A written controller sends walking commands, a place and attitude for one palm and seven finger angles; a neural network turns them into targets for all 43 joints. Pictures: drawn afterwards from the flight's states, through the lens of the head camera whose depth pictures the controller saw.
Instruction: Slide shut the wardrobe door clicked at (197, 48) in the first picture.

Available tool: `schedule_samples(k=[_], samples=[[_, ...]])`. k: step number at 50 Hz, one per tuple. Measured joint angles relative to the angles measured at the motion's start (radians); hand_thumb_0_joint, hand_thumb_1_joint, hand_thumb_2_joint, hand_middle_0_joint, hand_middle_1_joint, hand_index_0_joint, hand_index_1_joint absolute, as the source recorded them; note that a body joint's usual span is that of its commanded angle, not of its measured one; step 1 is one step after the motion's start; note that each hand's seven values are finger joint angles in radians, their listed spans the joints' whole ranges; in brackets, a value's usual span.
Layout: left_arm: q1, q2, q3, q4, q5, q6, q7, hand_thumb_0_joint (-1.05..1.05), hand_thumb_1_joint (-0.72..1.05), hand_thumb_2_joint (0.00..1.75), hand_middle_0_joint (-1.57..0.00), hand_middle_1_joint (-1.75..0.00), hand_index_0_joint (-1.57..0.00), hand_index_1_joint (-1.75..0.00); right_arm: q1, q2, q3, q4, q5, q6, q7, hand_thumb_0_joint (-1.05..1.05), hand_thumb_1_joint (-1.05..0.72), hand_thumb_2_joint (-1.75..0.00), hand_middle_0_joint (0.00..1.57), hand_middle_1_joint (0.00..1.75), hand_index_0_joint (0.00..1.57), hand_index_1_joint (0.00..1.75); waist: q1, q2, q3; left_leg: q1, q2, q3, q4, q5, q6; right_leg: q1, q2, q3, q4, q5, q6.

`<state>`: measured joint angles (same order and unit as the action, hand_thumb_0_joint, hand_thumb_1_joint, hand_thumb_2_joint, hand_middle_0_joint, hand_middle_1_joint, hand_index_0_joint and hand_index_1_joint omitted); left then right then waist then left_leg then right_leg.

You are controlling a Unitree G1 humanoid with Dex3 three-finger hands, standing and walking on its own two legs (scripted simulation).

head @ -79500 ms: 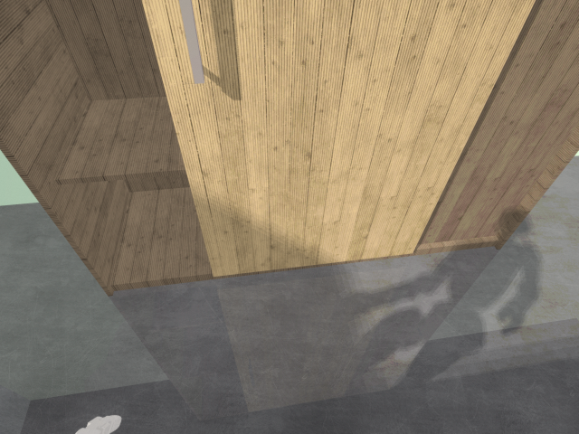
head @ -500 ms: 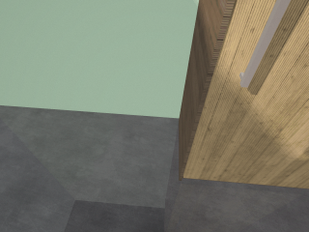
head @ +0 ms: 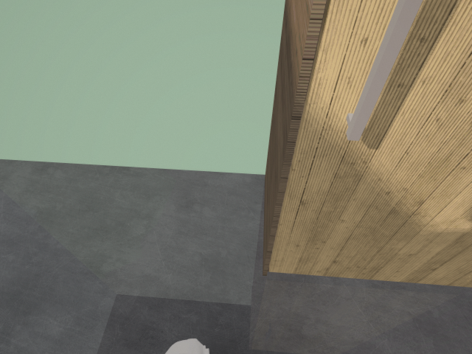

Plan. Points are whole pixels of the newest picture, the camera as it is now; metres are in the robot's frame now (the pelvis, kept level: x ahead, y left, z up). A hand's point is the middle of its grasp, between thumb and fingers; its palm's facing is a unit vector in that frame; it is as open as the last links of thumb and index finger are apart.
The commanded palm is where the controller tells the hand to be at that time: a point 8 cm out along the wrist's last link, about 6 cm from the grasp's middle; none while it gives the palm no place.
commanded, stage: come to a stop and stand still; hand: right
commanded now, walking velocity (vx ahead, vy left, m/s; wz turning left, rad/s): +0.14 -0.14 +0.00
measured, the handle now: (386, 42) +0.49 -0.18 +0.27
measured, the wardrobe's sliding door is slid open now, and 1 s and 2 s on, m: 0.00 0.00 0.00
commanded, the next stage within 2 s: look again from close up in 1.54 s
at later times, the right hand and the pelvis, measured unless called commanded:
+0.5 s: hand out of the picture +0.08 -0.21 -0.19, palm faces +0.09 +0.98 -0.18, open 7.2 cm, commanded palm none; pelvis +0.03 -0.03 -0.01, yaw -2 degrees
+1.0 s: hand out of the picture +0.00 -0.20 -0.17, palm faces +0.03 +0.98 -0.21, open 7.4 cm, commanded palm none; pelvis +0.00 -0.03 +0.00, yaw -2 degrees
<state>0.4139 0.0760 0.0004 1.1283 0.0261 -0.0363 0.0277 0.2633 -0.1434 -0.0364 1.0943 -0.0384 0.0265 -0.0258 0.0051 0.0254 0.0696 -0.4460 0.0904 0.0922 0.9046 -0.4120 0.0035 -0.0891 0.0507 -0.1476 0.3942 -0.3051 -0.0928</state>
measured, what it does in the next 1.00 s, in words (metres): steps on the spot: left foot, then right foot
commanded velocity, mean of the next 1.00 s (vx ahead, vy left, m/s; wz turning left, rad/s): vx -0.05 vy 0.00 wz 0.00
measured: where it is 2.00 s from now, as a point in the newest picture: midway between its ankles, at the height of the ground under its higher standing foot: outside the picture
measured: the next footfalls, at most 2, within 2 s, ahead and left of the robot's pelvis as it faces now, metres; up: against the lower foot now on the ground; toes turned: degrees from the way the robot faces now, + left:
left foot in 0.14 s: +0.13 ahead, +0.12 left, +0.00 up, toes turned +7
right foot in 0.40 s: +0.06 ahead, -0.13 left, +0.00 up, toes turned -6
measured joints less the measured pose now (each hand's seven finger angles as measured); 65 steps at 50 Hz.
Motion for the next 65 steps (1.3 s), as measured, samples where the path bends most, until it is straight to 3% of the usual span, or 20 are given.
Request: schedule_samples(k=[4, 8, 11, 14, 17, 20, 22, 24, 27, 31, 34, 39, 43, 55, 65], samples=[[0.025, -0.005, 0.004, 0.017, 0.002, 0.006, -0.001, 0.00, 0.90, 0.89, -0.20, -0.30, -0.20, -0.30, -0.036, -0.010, -0.008, -0.014, 0.005, -0.008, -0.001, 0.02, -0.95, -0.90, 0.20, 0.30, 0.20, 0.30, 0.016, -0.019, 0.012, 0.030, -0.011, 0.014, -0.137, 0.040, 0.007, 0.029, 0.004, -0.001, 0.025, -0.042, 0.005], [0.037, -0.002, 0.006, 0.037, -0.010, 0.013, 0.005, 0.00, 0.90, 0.89, -0.20, -0.30, -0.20, -0.30, -0.066, -0.005, -0.005, -0.033, 0.010, -0.037, -0.009, 0.02, -0.94, -0.90, 0.20, 0.30, 0.20, 0.30, 0.014, -0.035, 0.018, 0.115, -0.028, 0.021, -0.312, 0.215, 0.015, 0.024, 0.001, 0.003, 0.127, -0.121, 0.022], [0.002, 0.009, 0.020, 0.033, -0.023, 0.037, 0.006, 0.00, 0.90, 0.89, -0.20, -0.30, -0.20, -0.30, -0.083, 0.006, 0.001, -0.046, 0.017, -0.057, -0.016, 0.01, -0.93, -0.90, 0.20, 0.30, 0.20, 0.30, 0.026, -0.053, 0.013, 0.118, -0.029, 0.052, -0.286, 0.160, 0.027, -0.067, -0.024, 0.046, 0.321, -0.204, 0.065], [-0.055, 0.014, 0.031, 0.011, -0.023, 0.056, 0.007, 0.00, 0.90, 0.89, -0.20, -0.30, -0.20, -0.30, -0.101, 0.000, -0.003, -0.061, 0.012, -0.048, -0.027, 0.00, -0.94, -0.90, 0.20, 0.30, 0.20, 0.30, 0.018, -0.033, 0.004, 0.123, -0.022, 0.066, -0.316, 0.165, 0.027, -0.165, -0.049, 0.084, 0.449, -0.243, 0.086], [-0.111, 0.026, 0.040, -0.026, -0.018, 0.052, 0.001, 0.00, 0.91, 0.89, -0.20, -0.30, -0.20, -0.30, -0.110, -0.012, -0.011, -0.072, 0.007, -0.033, -0.024, 0.00, -0.95, -0.90, 0.20, 0.30, 0.20, 0.30, 0.005, -0.011, -0.004, 0.114, -0.016, 0.063, -0.337, 0.188, 0.017, -0.203, -0.080, 0.095, 0.397, -0.179, 0.102], [-0.146, 0.046, 0.047, -0.062, -0.010, 0.038, 0.002, 0.00, 0.91, 0.89, -0.20, -0.30, -0.20, -0.30, -0.101, -0.022, -0.017, -0.077, 0.011, -0.018, -0.016, -0.01, -0.94, -0.90, 0.20, 0.30, 0.20, 0.30, -0.002, 0.004, -0.008, 0.095, -0.009, 0.052, -0.311, 0.186, -0.003, -0.171, -0.096, 0.087, 0.223, -0.049, 0.112], [-0.157, 0.050, 0.048, -0.072, -0.005, 0.029, 0.001, 0.00, 0.92, 0.89, -0.19, -0.30, -0.20, -0.30, -0.092, -0.035, -0.023, -0.073, 0.018, 0.000, -0.012, -0.01, -0.94, -0.90, 0.20, 0.30, 0.20, 0.30, -0.009, 0.029, -0.009, 0.090, 0.002, 0.028, -0.285, 0.147, -0.013, -0.161, -0.082, 0.070, 0.216, -0.031, 0.093], [-0.158, 0.050, 0.044, -0.082, 0.001, 0.024, 0.004, 0.00, 0.92, 0.89, -0.19, -0.30, -0.20, -0.30, -0.079, -0.046, -0.024, -0.064, 0.017, 0.016, -0.008, 0.00, -0.94, -0.90, 0.20, 0.30, 0.20, 0.30, -0.012, 0.038, -0.017, 0.082, -0.012, -0.011, -0.216, 0.044, -0.009, -0.145, -0.073, 0.062, 0.189, -0.026, 0.074], [-0.162, 0.052, 0.037, -0.083, 0.004, 0.024, 0.013, 0.00, 0.93, 0.89, -0.19, -0.30, -0.20, -0.30, -0.060, -0.051, -0.022, -0.049, 0.016, 0.018, -0.005, 0.00, -0.93, -0.90, 0.20, 0.30, 0.20, 0.30, -0.020, 0.035, -0.027, 0.088, -0.034, -0.050, -0.128, 0.000, -0.006, -0.122, -0.062, 0.062, 0.125, 0.009, 0.060], [-0.175, 0.066, 0.034, -0.078, 0.001, 0.022, 0.010, 0.00, 0.93, 0.89, -0.20, -0.30, -0.20, -0.30, -0.030, -0.044, -0.009, -0.028, 0.019, 0.007, -0.002, 0.00, -0.92, -0.90, 0.20, 0.30, 0.20, 0.30, -0.027, 0.020, -0.026, 0.174, -0.037, -0.051, -0.239, 0.013, -0.013, -0.106, -0.047, 0.057, 0.077, 0.040, 0.056], [-0.190, 0.078, 0.032, -0.068, -0.009, 0.019, 0.005, 0.00, 0.92, 0.89, -0.20, -0.30, -0.20, -0.30, -0.011, -0.039, 0.002, -0.001, 0.020, -0.012, -0.001, 0.00, -0.92, -0.90, 0.20, 0.30, 0.20, 0.30, -0.031, 0.007, -0.019, 0.251, -0.035, -0.057, -0.399, 0.134, -0.013, -0.111, -0.039, 0.046, 0.091, 0.036, 0.061], [-0.205, 0.098, 0.031, -0.042, -0.014, 0.025, 0.000, 0.00, 0.92, 0.89, -0.20, -0.30, -0.20, -0.30, 0.016, -0.020, 0.027, 0.036, 0.022, -0.026, 0.001, 0.00, -0.91, -0.90, 0.20, 0.30, 0.20, 0.30, -0.013, -0.039, -0.024, 0.279, -0.052, -0.050, -0.447, 0.151, -0.015, -0.082, -0.053, 0.051, 0.038, 0.071, 0.071], [-0.197, 0.118, 0.020, -0.084, -0.013, 0.033, -0.017, 0.00, 0.92, 0.89, -0.20, -0.30, -0.20, -0.30, 0.038, -0.009, 0.047, 0.012, 0.022, -0.044, -0.017, 0.00, -0.91, -0.90, 0.20, 0.30, 0.20, 0.30, -0.002, -0.058, -0.020, 0.249, -0.065, -0.050, -0.425, 0.159, -0.011, -0.125, -0.070, 0.052, 0.094, 0.058, 0.072], [-0.110, 0.093, 0.005, -0.086, -0.004, 0.041, -0.027, 0.00, 0.91, 0.89, -0.20, -0.30, -0.20, -0.30, 0.045, -0.017, 0.054, -0.053, 0.020, -0.031, -0.005, 0.00, -0.91, -0.90, 0.20, 0.30, 0.20, 0.30, 0.009, -0.032, -0.073, 0.211, -0.055, -0.043, -0.382, 0.153, -0.008, -0.158, -0.061, 0.059, 0.116, 0.069, 0.066], [-0.078, 0.070, -0.004, -0.041, -0.007, 0.033, -0.024, 0.00, 0.90, 0.89, -0.20, -0.30, -0.20, -0.30, 0.048, -0.023, 0.051, -0.045, 0.023, -0.034, -0.002, 0.00, -0.92, -0.90, 0.20, 0.30, 0.20, 0.30, 0.010, -0.011, -0.072, 0.217, -0.057, -0.039, -0.417, 0.176, -0.009, -0.158, -0.061, 0.064, 0.089, 0.089, 0.067]])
